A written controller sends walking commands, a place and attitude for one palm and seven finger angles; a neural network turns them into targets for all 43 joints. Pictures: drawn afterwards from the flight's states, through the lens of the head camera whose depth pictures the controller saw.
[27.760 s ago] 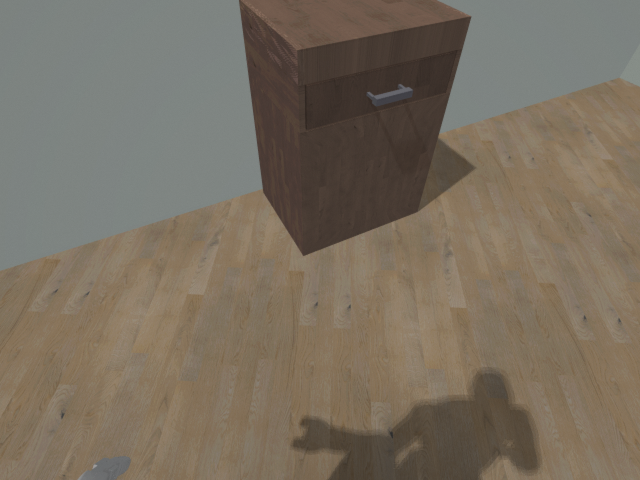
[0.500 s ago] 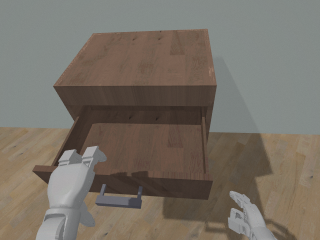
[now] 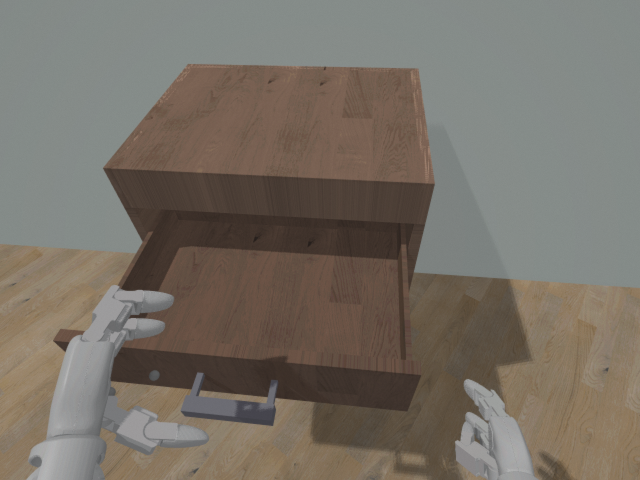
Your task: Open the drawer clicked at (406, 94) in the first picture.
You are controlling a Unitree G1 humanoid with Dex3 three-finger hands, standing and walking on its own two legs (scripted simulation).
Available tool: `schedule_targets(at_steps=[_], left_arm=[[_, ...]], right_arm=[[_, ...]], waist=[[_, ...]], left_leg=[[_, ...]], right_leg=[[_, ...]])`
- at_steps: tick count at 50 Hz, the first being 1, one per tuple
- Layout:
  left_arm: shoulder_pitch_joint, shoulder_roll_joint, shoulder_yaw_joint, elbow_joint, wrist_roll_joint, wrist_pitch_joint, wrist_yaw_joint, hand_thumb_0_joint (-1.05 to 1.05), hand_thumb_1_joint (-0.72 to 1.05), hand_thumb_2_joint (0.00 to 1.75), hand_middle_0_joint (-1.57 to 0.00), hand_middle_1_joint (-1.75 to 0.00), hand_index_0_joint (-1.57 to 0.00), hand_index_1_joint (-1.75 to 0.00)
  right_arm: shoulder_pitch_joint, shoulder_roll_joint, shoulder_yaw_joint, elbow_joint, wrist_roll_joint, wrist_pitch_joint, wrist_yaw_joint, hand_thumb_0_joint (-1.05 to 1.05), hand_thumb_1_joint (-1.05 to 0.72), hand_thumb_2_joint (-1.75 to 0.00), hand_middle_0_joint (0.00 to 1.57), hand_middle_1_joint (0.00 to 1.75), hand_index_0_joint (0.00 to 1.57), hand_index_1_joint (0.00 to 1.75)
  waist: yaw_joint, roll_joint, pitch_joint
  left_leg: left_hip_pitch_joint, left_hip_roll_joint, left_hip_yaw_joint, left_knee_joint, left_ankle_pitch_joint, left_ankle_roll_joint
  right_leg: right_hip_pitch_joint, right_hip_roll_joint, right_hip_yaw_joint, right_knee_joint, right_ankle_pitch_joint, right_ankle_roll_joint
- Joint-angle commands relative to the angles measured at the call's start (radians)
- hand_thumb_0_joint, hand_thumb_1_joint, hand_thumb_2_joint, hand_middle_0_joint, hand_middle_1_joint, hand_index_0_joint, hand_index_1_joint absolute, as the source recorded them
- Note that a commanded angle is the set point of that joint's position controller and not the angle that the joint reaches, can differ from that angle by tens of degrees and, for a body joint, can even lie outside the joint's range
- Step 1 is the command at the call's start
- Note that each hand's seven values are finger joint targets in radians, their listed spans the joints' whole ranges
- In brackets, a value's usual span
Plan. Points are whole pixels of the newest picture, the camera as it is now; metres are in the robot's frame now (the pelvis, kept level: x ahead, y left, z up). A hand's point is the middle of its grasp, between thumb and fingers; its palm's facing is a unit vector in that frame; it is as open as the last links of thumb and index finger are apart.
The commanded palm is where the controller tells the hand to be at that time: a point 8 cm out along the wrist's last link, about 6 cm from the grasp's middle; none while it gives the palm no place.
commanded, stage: draw the hand back to the body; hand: left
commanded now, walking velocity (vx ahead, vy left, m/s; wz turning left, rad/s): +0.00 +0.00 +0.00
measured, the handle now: (232, 396) +0.25 +0.17 -0.11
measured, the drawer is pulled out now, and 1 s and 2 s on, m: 0.29 0.29 0.29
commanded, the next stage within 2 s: step back with the hand held close in 0.82 s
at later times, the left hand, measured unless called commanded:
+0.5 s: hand (81, 359) +0.17 +0.23 +0.16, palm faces +0.38 -0.81 -0.44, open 9.7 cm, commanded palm +0.13 +0.28 +0.18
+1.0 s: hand (61, 357) +0.17 +0.25 +0.17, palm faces +0.42 -0.79 -0.45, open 7.5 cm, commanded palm +0.11 +0.28 +0.18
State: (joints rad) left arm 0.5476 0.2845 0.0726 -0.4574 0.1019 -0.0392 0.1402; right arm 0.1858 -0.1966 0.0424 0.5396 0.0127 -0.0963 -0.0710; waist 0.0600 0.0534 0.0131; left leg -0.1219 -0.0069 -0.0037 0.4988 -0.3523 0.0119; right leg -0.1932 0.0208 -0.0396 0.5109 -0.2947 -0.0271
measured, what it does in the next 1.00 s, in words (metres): stands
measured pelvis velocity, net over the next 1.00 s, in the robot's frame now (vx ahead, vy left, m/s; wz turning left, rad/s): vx -0.01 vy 0.00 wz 0.02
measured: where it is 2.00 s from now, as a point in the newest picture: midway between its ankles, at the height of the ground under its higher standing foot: outside the picture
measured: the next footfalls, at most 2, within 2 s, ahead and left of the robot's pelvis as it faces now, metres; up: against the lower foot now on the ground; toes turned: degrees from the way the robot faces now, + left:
right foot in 1.92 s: -0.10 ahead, -0.13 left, +0.00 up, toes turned -2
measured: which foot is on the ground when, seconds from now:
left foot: down 0.00-1.00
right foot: down 0.00-1.00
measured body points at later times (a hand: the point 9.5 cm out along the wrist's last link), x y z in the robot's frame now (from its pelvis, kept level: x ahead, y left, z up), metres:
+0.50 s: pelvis +0.00 +0.00 +0.00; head +0.00 -0.02 +0.45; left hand +0.15 +0.28 +0.19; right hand +0.20 -0.21 -0.08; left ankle -0.05 +0.11 -0.74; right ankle -0.01 -0.10 -0.74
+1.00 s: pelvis -0.01 +0.00 +0.01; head -0.01 -0.02 +0.45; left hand +0.14 +0.29 +0.19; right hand +0.19 -0.20 -0.08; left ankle -0.05 +0.11 -0.74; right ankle -0.01 -0.10 -0.74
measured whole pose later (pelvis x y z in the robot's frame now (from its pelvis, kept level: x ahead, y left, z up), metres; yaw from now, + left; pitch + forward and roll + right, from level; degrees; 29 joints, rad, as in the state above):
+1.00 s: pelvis -0.01 +0.00 +0.01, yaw +1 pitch -1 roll -1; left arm 0.54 0.34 0.33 -0.50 -0.04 -0.15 0.11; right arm 0.17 -0.21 0.03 0.60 0.02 -0.13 -0.07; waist 0.05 0.06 0.02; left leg -0.12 -0.01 -0.03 0.46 -0.31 0.01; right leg -0.17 0.02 -0.06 0.43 -0.24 -0.03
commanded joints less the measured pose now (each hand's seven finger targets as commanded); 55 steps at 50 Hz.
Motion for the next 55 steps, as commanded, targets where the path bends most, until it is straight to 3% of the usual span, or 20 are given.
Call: schedule_targets(at_steps=[1, 4, 6, 13, 17, 22, 27, 31, 32, 35, 38, 39, 45, 46, 47, 48, 50, 51, 52, 55], left_arm=[[-0.069, 0.150, 0.159, -0.292, -0.098, -0.109, 0.021, 0.00, -0.15, 0.45, -0.27, -0.98, -0.27, -0.98], [-0.045, 0.134, 0.172, -0.233, -0.114, -0.114, 0.005, 0.00, -0.05, 0.50, -0.27, -0.91, -0.27, -0.91], [-0.036, 0.137, 0.189, -0.236, -0.121, -0.124, -0.004, 0.00, 0.02, 0.52, -0.26, -0.86, -0.26, -0.86], [0.006, 0.163, 0.239, -0.283, -0.133, -0.149, -0.019, 0.00, 0.27, 0.63, -0.25, -0.70, -0.25, -0.70], [-0.013, 0.199, 0.281, -0.319, -0.135, -0.152, -0.010, 0.00, 0.41, 0.69, -0.24, -0.62, -0.24, -0.62], [-0.025, 0.202, 0.318, -0.279, -0.144, -0.148, -0.007, 0.00, 0.58, 0.76, -0.22, -0.50, -0.22, -0.50], [-0.043, 0.188, 0.317, -0.238, -0.150, -0.145, -0.013, 0.00, 0.76, 0.84, -0.21, -0.39, -0.21, -0.39], [-0.040, 0.186, 0.303, -0.245, -0.149, -0.146, -0.014, 0.00, 0.90, 0.90, -0.20, -0.30, -0.20, -0.30], [-0.047, 0.193, 0.307, -0.266, -0.149, -0.146, -0.014, 0.00, 0.90, 0.90, -0.20, -0.30, -0.20, -0.30], [-0.034, 0.203, 0.315, -0.280, -0.147, -0.147, -0.010, 0.00, 0.90, 0.90, -0.20, -0.30, -0.20, -0.30], [-0.047, 0.219, 0.328, -0.309, -0.143, -0.146, -0.004, 0.00, 0.90, 0.90, -0.20, -0.30, -0.20, -0.30], [-0.026, 0.208, 0.325, -0.276, -0.145, -0.141, -0.003, 0.00, 0.90, 0.90, -0.20, -0.30, -0.20, -0.30], [-0.035, 0.184, 0.308, -0.235, -0.149, -0.134, -0.010, 0.00, 0.90, 0.90, -0.20, -0.30, -0.20, -0.30], [-0.040, 0.191, 0.312, -0.244, -0.149, -0.136, -0.010, 0.00, 0.90, 0.90, -0.20, -0.30, -0.20, -0.30], [-0.225, 0.343, 0.485, -0.320, -0.157, -0.203, 0.002, 0.00, 0.90, 0.90, -0.20, -0.30, -0.20, -0.30], [-0.162, 0.295, 0.463, -0.286, -0.139, -0.220, 0.002, 0.00, 0.90, 0.90, -0.20, -0.30, -0.20, -0.30], [-0.040, 0.206, 0.383, -0.237, -0.135, -0.211, -0.012, 0.00, 0.90, 0.90, -0.20, -0.30, -0.20, -0.30], [0.001, 0.189, 0.370, -0.223, -0.135, -0.209, -0.017, 0.00, 0.90, 0.90, -0.20, -0.30, -0.20, -0.30], [0.011, 0.183, 0.363, -0.261, -0.134, -0.217, -0.020, 0.00, 0.90, 0.90, -0.20, -0.30, -0.20, -0.30], [0.100, 0.198, 0.378, -0.283, -0.136, -0.223, -0.019, 0.00, 0.90, 0.90, -0.20, -0.30, -0.20, -0.30]], right_arm=[[-0.098, -0.080, -0.025, -0.132, -0.012, -0.108, -0.021, 0.00, -0.90, -0.90, 0.20, 0.30, 0.20, 0.30], [-0.104, -0.086, -0.033, -0.111, -0.013, -0.114, -0.016, 0.00, -0.90, -0.90, 0.20, 0.30, 0.20, 0.30], [-0.109, -0.091, -0.041, -0.111, -0.013, -0.116, -0.013, 0.00, -0.90, -0.90, 0.20, 0.30, 0.20, 0.30], [-0.132, -0.094, -0.054, -0.099, -0.007, -0.114, -0.002, 0.00, -0.90, -0.90, 0.20, 0.30, 0.20, 0.30], [-0.138, -0.096, -0.055, -0.093, -0.004, -0.116, -0.005, 0.00, -0.90, -0.90, 0.20, 0.30, 0.20, 0.30], [-0.150, -0.097, -0.058, -0.085, 0.002, -0.109, -0.012, 0.00, -0.90, -0.90, 0.20, 0.30, 0.20, 0.30], [-0.158, -0.098, -0.056, -0.082, 0.004, -0.101, -0.014, 0.00, -0.90, -0.90, 0.20, 0.30, 0.20, 0.30], [-0.159, -0.102, -0.056, -0.088, 0.001, -0.107, -0.011, 0.00, -0.90, -0.90, 0.20, 0.30, 0.20, 0.30], [-0.162, -0.105, -0.056, -0.087, 0.001, -0.109, -0.011, 0.00, -0.90, -0.90, 0.20, 0.30, 0.20, 0.30], [-0.154, -0.100, -0.053, -0.086, -0.002, -0.114, -0.009, 0.00, -0.90, -0.90, 0.20, 0.30, 0.20, 0.30], [-0.156, -0.097, -0.051, -0.082, -0.004, -0.120, -0.009, 0.00, -0.90, -0.90, 0.20, 0.30, 0.20, 0.30], [-0.152, -0.096, -0.050, -0.077, -0.003, -0.118, -0.010, 0.00, -0.90, -0.90, 0.20, 0.30, 0.20, 0.30], [-0.160, -0.100, -0.054, -0.077, 0.002, -0.105, -0.011, 0.00, -0.90, -0.90, 0.20, 0.30, 0.20, 0.30], [-0.161, -0.101, -0.056, -0.080, 0.003, -0.105, -0.011, 0.00, -0.90, -0.90, 0.20, 0.30, 0.20, 0.30], [-0.105, -0.121, -0.042, -0.118, 0.015, -0.087, -0.005, 0.00, -0.90, -0.90, 0.20, 0.30, 0.20, 0.30], [-0.106, -0.107, -0.048, -0.097, -0.003, -0.077, -0.014, 0.00, -0.90, -0.90, 0.20, 0.30, 0.20, 0.30], [-0.128, -0.125, -0.060, -0.109, 0.000, -0.063, -0.012, 0.00, -0.90, -0.90, 0.20, 0.30, 0.20, 0.30], [-0.133, -0.124, -0.064, -0.113, 0.001, -0.056, -0.009, 0.00, -0.90, -0.90, 0.20, 0.30, 0.20, 0.30], [-0.134, -0.131, -0.067, -0.119, -0.001, -0.056, -0.008, 0.00, -0.90, -0.90, 0.20, 0.30, 0.20, 0.30], [-0.132, -0.129, -0.077, -0.130, 0.005, -0.036, 0.004, 0.00, -0.90, -0.90, 0.20, 0.30, 0.20, 0.30]], waist=[[-0.006, 0.079, -0.082], [-0.009, 0.010, -0.024], [-0.005, -0.032, -0.053], [0.005, -0.009, -0.142], [0.003, 0.016, -0.140], [0.003, -0.023, -0.093], [0.002, -0.005, -0.043], [0.005, -0.023, -0.068], [0.004, 0.011, -0.088], [0.009, 0.005, -0.108], [0.009, 0.048, -0.110], [0.009, 0.013, -0.092], [0.003, -0.027, -0.050], [0.004, -0.027, -0.061], [-0.045, 0.057, 0.057], [-0.050, -0.030, 0.036], [-0.060, -0.098, -0.023], [-0.060, -0.097, -0.062], [-0.060, -0.033, -0.096], [-0.055, -0.021, -0.182]], left_leg=[[0.009, 0.055, 0.000, -0.070, 0.415, 0.000], [-0.017, 0.061, -0.009, -0.080, 0.394, 0.002], [-0.012, 0.061, -0.005, -0.076, 0.402, 0.008], [0.012, 0.061, -0.006, -0.078, 0.453, 0.005], [0.016, 0.058, -0.009, -0.080, 0.440, 0.001], [-0.001, 0.059, -0.010, -0.092, 0.377, 0.002], [-0.016, 0.057, -0.012, -0.105, 0.317, 0.004], [-0.014, 0.056, -0.017, -0.112, 0.313, 0.009], [-0.004, 0.053, -0.016, -0.107, 0.326, 0.008], [-0.001, 0.052, -0.016, -0.105, 0.339, 0.006], [0.000, 0.052, -0.019, -0.104, 0.355, 0.000], [-0.005, 0.056, -0.021, -0.104, 0.357, 0.001], [-0.017, 0.060, -0.020, -0.111, 0.321, 0.004], [-0.013, 0.060, -0.019, -0.111, 0.310, 0.006], [-0.086, 0.053, -0.048, -0.099, 0.209, 0.022], [-0.083, 0.060, -0.080, -0.097, 0.188, 0.023], [-0.049, 0.063, -0.073, -0.069, 0.243, 0.030], [-0.038, 0.066, -0.066, -0.056, 0.273, 0.033], [-0.031, 0.070, -0.064, -0.059, 0.327, 0.032], [-0.055, 0.089, -0.068, -0.053, 0.434, 0.033]], right_leg=[[0.077, -0.068, -0.002, -0.095, 0.317, 0.003], [0.069, -0.061, -0.009, -0.112, 0.314, 0.004], [0.087, -0.064, -0.006, -0.111, 0.341, 0.008], [0.123, -0.065, -0.002, -0.103, 0.372, 0.010], [0.116, -0.063, 0.003, -0.112, 0.357, 0.007], [0.092, -0.060, 0.005, -0.129, 0.308, 0.008], [0.065, -0.059, 0.005, -0.145, 0.245, 0.008], [0.083, -0.061, 0.001, -0.138, 0.237, 0.010], [0.091, -0.061, 0.007, -0.137, 0.249, 0.007], [0.105, -0.064, 0.005, -0.130, 0.264, 0.007], [0.109, -0.065, 0.007, -0.128, 0.275, 0.004], [0.101, -0.063, 0.003, -0.128, 0.275, 0.004], [0.079, -0.061, 0.003, -0.141, 0.244, 0.008], [0.079, -0.063, 0.005, -0.143, 0.234, 0.009], [-0.024, -0.098, 0.109, -0.190, 0.249, 0.004], [-0.016, -0.107, 0.122, -0.195, 0.254, 0.004], [-0.012, -0.126, 0.125, -0.175, 0.311, 0.006], [-0.001, -0.136, 0.124, -0.161, 0.341, 0.007], [0.018, -0.140, 0.114, -0.139, 0.385, 0.004], [0.072, -0.142, 0.092, -0.082, 0.442, 0.004]])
